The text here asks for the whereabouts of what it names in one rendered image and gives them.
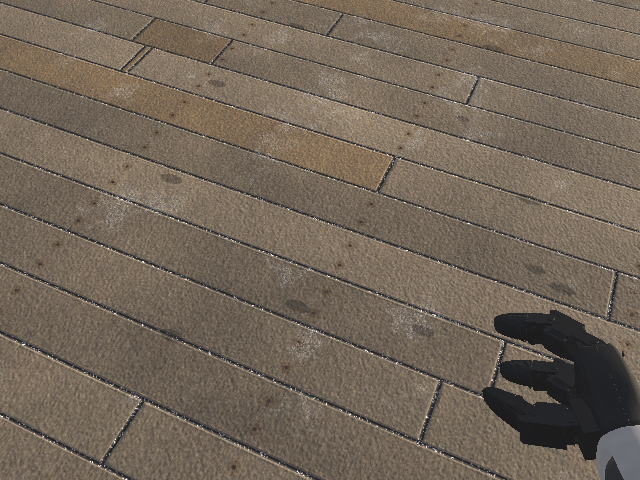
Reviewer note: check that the right robot forearm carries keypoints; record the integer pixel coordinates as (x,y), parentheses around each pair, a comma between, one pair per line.
(618,454)

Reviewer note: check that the right robot hand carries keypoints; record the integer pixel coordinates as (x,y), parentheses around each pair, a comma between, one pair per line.
(600,391)

